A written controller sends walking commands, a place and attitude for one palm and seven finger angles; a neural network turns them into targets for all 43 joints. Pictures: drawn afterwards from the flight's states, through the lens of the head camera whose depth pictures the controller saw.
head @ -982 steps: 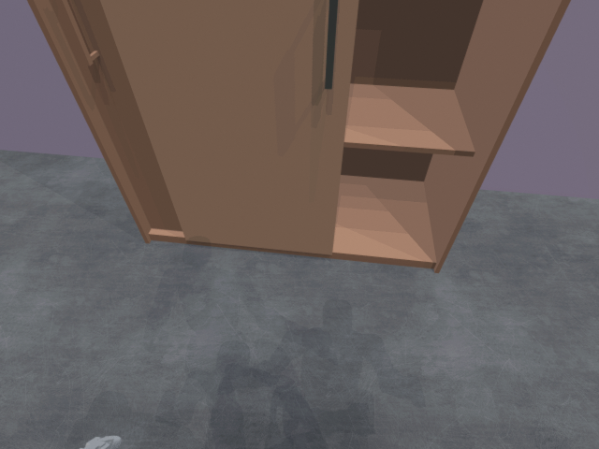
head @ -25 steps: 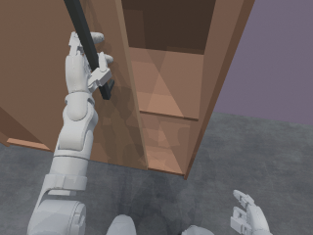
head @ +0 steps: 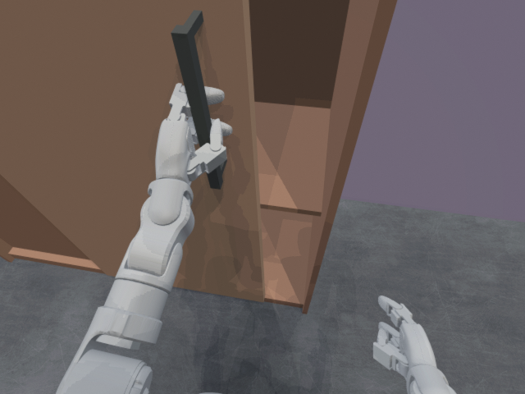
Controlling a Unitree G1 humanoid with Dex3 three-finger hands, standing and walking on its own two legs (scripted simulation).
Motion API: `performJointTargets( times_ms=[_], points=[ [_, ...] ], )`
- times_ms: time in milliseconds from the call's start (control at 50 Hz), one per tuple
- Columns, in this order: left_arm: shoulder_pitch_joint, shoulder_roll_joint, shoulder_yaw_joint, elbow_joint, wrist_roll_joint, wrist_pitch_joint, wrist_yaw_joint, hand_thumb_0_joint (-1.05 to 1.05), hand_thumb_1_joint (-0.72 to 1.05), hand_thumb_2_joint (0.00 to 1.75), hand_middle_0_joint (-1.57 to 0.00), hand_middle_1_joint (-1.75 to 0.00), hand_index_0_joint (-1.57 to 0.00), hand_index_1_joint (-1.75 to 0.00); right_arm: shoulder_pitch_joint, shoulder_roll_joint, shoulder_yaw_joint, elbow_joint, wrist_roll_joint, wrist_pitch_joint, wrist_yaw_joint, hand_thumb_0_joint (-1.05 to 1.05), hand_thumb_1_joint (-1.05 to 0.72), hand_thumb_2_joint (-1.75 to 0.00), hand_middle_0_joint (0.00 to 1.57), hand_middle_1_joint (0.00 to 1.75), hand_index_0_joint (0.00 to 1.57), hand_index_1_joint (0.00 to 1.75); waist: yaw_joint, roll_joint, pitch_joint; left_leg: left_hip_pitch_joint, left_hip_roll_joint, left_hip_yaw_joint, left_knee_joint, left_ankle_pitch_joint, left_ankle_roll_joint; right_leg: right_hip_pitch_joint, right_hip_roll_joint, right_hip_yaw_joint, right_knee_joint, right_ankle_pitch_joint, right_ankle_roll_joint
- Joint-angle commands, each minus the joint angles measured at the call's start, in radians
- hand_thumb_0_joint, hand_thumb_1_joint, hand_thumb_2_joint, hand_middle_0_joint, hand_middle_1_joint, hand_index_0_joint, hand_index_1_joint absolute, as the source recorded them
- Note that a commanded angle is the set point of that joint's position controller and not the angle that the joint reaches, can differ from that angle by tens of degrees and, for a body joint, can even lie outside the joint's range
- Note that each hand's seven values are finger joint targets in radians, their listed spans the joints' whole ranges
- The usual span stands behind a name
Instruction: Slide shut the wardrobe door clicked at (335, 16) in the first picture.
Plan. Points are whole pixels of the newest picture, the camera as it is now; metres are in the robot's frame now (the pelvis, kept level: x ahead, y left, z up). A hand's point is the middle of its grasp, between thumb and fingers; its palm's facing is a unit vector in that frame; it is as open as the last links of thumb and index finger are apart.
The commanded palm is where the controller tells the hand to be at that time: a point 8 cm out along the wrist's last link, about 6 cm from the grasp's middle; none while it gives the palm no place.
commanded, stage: step sideways, sliding the door along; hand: left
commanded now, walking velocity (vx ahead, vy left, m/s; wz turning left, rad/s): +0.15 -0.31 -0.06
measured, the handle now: (207, 115) +0.44 +0.15 +0.17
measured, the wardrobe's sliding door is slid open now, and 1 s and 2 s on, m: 0.14 0.00 0.00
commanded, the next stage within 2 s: stop walking and hold the door there in 1.16 s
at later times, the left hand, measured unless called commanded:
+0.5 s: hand (278, 157) +0.38 +0.04 +0.16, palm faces +0.10 -0.99 -0.10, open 6.2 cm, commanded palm +0.36 +0.02 +0.17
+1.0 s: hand (332, 158) +0.39 -0.03 +0.16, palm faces +0.25 -0.97 -0.04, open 6.1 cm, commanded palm +0.36 -0.05 +0.17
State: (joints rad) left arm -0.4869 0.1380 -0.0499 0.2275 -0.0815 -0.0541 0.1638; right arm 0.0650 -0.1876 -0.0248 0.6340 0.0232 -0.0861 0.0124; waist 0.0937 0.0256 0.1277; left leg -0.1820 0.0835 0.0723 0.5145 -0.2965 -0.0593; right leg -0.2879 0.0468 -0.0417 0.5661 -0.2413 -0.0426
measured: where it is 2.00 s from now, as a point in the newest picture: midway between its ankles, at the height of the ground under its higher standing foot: outside the picture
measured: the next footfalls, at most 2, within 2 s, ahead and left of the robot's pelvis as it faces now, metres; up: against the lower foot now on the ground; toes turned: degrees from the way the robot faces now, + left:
left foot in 0.66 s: +0.00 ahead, +0.09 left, +0.00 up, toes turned +9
right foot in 0.86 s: +0.09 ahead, -0.29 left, +0.00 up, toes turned +2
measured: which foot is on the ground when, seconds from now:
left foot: down 0.00-0.48, up 0.50-0.64, down 0.66-1.00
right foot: down 0.00-0.68, up 0.70-0.84, down 0.86-1.00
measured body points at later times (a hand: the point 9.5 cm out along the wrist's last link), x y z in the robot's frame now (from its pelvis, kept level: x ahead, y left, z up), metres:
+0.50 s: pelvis +0.00 -0.07 -0.01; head +0.06 -0.09 +0.43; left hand +0.37 +0.09 +0.17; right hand +0.21 -0.27 -0.13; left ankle -0.03 +0.14 -0.73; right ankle +0.02 -0.09 -0.73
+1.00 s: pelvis +0.01 -0.19 -0.01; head +0.09 -0.21 +0.43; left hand +0.37 +0.02 +0.17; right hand +0.23 -0.38 -0.13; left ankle -0.03 +0.02 -0.72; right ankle +0.05 -0.25 -0.73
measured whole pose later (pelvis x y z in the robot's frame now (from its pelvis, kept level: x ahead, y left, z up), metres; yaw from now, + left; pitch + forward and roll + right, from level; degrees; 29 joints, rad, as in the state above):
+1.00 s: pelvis +0.01 -0.19 -0.01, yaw +4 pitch -2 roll +2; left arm -0.50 0.14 0.05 0.12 -0.10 -0.07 0.16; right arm 0.07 -0.19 -0.04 0.62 0.04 -0.02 0.02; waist 0.08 0.03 0.22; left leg -0.25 0.16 0.01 0.70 -0.40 -0.03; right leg -0.35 0.02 -0.09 0.70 -0.31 -0.10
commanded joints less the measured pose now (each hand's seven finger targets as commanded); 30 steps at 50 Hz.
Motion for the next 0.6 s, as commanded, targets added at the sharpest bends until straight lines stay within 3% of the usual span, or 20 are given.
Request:
performJointTargets(
  times_ms=[0,60,100,140,160,200,240,260,280,300,340,380,440,460,480,500,520,540,560,580],
  points=[
    [-0.53,-0.146,-0.267,-0.395,0.04,-0.141,-0.126,0.0,0.9,0.9,-0.45,-1.4,-0.45,-1.4,-0.069,-0.114,-0.03,-0.146,-0.002,-0.01,-0.003,0.0,-0.9,-0.9,0.2,0.3,0.2,0.3,-0.124,0.128,-0.422,0.205,0.298,-0.122,-0.073,0.675,0.165,0.055,-0.067,0.051,0.094,0.036,0.031],
    [-0.535,-0.146,-0.264,-0.393,0.043,-0.138,-0.13,0.0,0.9,0.9,-0.45,-1.4,-0.45,-1.4,-0.069,-0.119,-0.032,-0.152,0.003,0.002,-0.001,0.0,-0.9,-0.9,0.2,0.3,0.2,0.3,-0.126,0.109,-0.421,0.211,0.292,-0.115,-0.023,0.701,0.162,0.082,-0.061,0.051,0.054,0.089,0.02],
    [-0.537,-0.139,-0.261,-0.411,0.045,-0.137,-0.135,0.0,0.9,0.9,-0.45,-1.4,-0.45,-1.4,-0.071,-0.114,-0.034,-0.161,0.009,0.011,0.0,0.0,-0.9,-0.9,0.2,0.3,0.2,0.3,-0.126,0.057,-0.46,0.206,0.252,-0.082,0.073,0.669,0.142,0.15,-0.072,0.087,-0.016,0.255,0.008],
    [-0.539,-0.113,-0.259,-0.411,0.045,-0.124,-0.131,0.0,0.9,0.9,-0.45,-1.4,-0.45,-1.4,-0.074,-0.099,-0.038,-0.159,0.023,0.017,-0.013,0.0,-0.9,-0.9,0.2,0.3,0.2,0.3,-0.146,-0.174,-0.479,0.168,0.106,-0.024,0.186,0.398,0.07,0.166,-0.179,0.252,-0.116,0.625,-0.046],
    [-0.493,-0.133,-0.261,-0.377,0.04,-0.122,-0.126,0.0,0.9,0.9,-0.45,-1.4,-0.45,-1.4,-0.061,-0.084,-0.039,-0.147,0.019,0.015,-0.016,0.0,-0.9,-0.9,0.2,0.3,0.2,0.3,-0.147,-0.228,-0.476,0.086,0.03,-0.021,0.217,0.107,0.049,0.219,-0.246,0.322,-0.138,0.75,-0.076],
    [-0.492,-0.149,-0.277,-0.39,0.035,-0.126,-0.122,0.0,0.9,0.9,-0.45,-1.4,-0.45,-1.4,-0.053,-0.064,-0.032,-0.139,0.018,0.008,-0.015,0.0,-0.9,-0.9,0.2,0.3,0.2,0.3,-0.139,-0.184,-0.469,0.024,-0.007,-0.054,0.2,-0.131,0.053,0.24,-0.262,0.342,-0.141,0.778,-0.075],
    [-0.528,-0.149,-0.287,-0.449,0.033,-0.135,-0.112,0.0,0.9,0.9,-0.45,-1.4,-0.45,-1.4,-0.064,-0.075,-0.029,-0.124,0.013,0.0,-0.024,0.0,-0.9,-0.9,0.2,0.3,0.2,0.3,-0.157,-0.124,-0.49,0.149,0.04,-0.049,0.008,0.09,0.065,0.193,-0.208,0.263,-0.064,0.721,-0.055],
    [-0.507,-0.151,-0.288,-0.444,0.031,-0.139,-0.11,0.0,0.9,0.9,-0.45,-1.4,-0.45,-1.4,-0.064,-0.087,-0.035,-0.13,0.01,0.003,-0.023,0.0,-0.9,-0.9,0.2,0.3,0.2,0.3,-0.153,-0.051,-0.51,0.237,0.122,-0.095,-0.06,0.353,0.091,0.13,-0.165,0.196,-0.002,0.593,-0.017],
    [-0.487,-0.164,-0.296,-0.446,0.023,-0.141,-0.118,0.0,0.9,0.9,-0.45,-1.4,-0.45,-1.4,-0.076,-0.113,-0.046,-0.15,0.01,0.01,-0.015,0.0,-0.9,-0.9,0.2,0.3,0.2,0.3,-0.135,0.059,-0.518,0.29,0.258,-0.204,-0.069,0.57,0.147,0.057,-0.094,0.142,0.072,0.389,0.024],
    [-0.491,-0.167,-0.303,-0.455,0.025,-0.142,-0.129,0.0,0.9,0.9,-0.45,-1.4,-0.45,-1.4,-0.075,-0.116,-0.047,-0.17,0.008,0.02,-0.006,0.0,-0.9,-0.9,0.2,0.3,0.2,0.3,-0.132,0.124,-0.477,0.26,0.35,-0.222,-0.072,0.693,0.196,0.024,-0.08,0.091,0.15,0.158,0.041],
    [-0.536,-0.158,-0.305,-0.477,0.037,-0.15,-0.138,0.0,0.9,0.9,-0.45,-1.4,-0.45,-1.4,-0.088,-0.111,-0.042,-0.192,0.007,0.03,0.004,0.0,-0.9,-0.9,0.2,0.3,0.2,0.3,-0.124,0.162,-0.407,0.232,0.361,-0.174,-0.054,0.791,0.205,0.007,-0.06,0.064,0.16,-0.045,0.027],
    [-0.535,-0.178,-0.304,-0.451,0.037,-0.148,-0.146,0.0,0.9,0.9,-0.45,-1.4,-0.45,-1.4,-0.078,-0.108,-0.039,-0.195,0.01,0.036,0.01,0.0,-0.9,-0.9,0.2,0.3,0.2,0.3,-0.123,0.152,-0.404,0.198,0.35,-0.142,-0.01,0.76,0.198,0.061,-0.057,0.057,0.123,-0.04,0.017],
    [-0.577,-0.144,-0.287,-0.488,0.046,-0.145,-0.144,0.0,0.9,0.9,-0.45,-1.4,-0.45,-1.4,-0.08,-0.108,-0.041,-0.203,0.034,0.042,0.005,0.0,-0.9,-0.9,0.2,0.3,0.2,0.3,-0.131,0.032,-0.475,0.18,0.227,-0.069,0.153,0.628,0.131,0.2,-0.073,0.105,-0.042,0.332,-0.006],
    [-0.53,-0.143,-0.275,-0.43,0.046,-0.141,-0.141,0.0,0.9,0.9,-0.45,-1.4,-0.45,-1.4,-0.066,-0.094,-0.043,-0.193,0.035,0.043,0.0,0.0,-0.9,-0.9,0.2,0.3,0.2,0.3,-0.134,-0.087,-0.497,0.116,0.12,-0.018,0.234,0.442,0.089,0.269,-0.141,0.21,-0.111,0.57,-0.034],
    [-0.531,-0.137,-0.272,-0.439,0.045,-0.143,-0.139,0.0,0.9,0.9,-0.45,-1.4,-0.45,-1.4,-0.079,-0.077,-0.048,-0.2,0.035,0.039,-0.005,0.0,-0.9,-0.9,0.2,0.3,0.2,0.3,-0.133,-0.202,-0.486,-0.019,0.019,-0.01,0.32,0.021,0.051,0.343,-0.233,0.366,-0.129,0.844,-0.076],
    [-0.499,-0.147,-0.279,-0.43,0.043,-0.148,-0.137,0.0,0.9,0.9,-0.45,-1.4,-0.45,-1.4,-0.067,-0.061,-0.045,-0.195,0.033,0.032,-0.002,0.0,-0.9,-0.9,0.2,0.3,0.2,0.3,-0.119,-0.211,-0.463,-0.121,-0.035,-0.041,0.388,-0.241,0.048,0.385,-0.275,0.418,-0.15,0.969,0.091],
    [-0.493,-0.151,-0.281,-0.435,0.039,-0.154,-0.133,0.0,0.9,0.9,-0.45,-1.4,-0.45,-1.4,-0.045,-0.05,-0.04,-0.17,0.032,0.026,0.0,0.0,-0.9,-0.9,0.2,0.3,0.2,0.3,-0.113,-0.208,-0.454,-0.147,-0.036,-0.068,0.367,-0.273,0.052,0.393,-0.263,0.368,-0.143,0.967,0.218],
    [-0.526,-0.147,-0.28,-0.482,0.045,-0.162,-0.125,0.0,0.9,0.9,-0.45,-1.4,-0.45,-1.4,-0.057,-0.055,-0.04,-0.157,0.027,0.011,-0.007,0.0,-0.9,-0.9,0.2,0.3,0.2,0.3,-0.125,-0.204,-0.453,-0.099,-0.033,-0.039,0.254,-0.254,0.054,0.369,-0.228,0.293,-0.118,1.008,0.187],
    [-0.531,-0.139,-0.271,-0.471,0.054,-0.168,-0.114,0.0,0.9,0.9,-0.45,-1.4,-0.45,-1.4,-0.056,-0.06,-0.038,-0.141,0.011,0.012,-0.018,0.0,-0.9,-0.9,0.2,0.3,0.2,0.3,-0.137,-0.185,-0.481,-0.077,-0.018,-0.016,0.105,-0.153,0.052,0.395,-0.224,0.244,-0.06,0.983,0.018],
    [-0.52,-0.122,-0.268,-0.475,0.052,-0.169,-0.11,0.0,0.9,0.9,-0.45,-1.4,-0.45,-1.4,-0.049,-0.073,-0.042,-0.141,0.0,0.019,-0.024,0.0,-0.9,-0.9,0.2,0.3,0.2,0.3,-0.145,-0.135,-0.507,0.032,-0.005,-0.002,-0.003,0.016,0.047,0.345,-0.205,0.241,-0.013,0.895,-0.042]
  ],
)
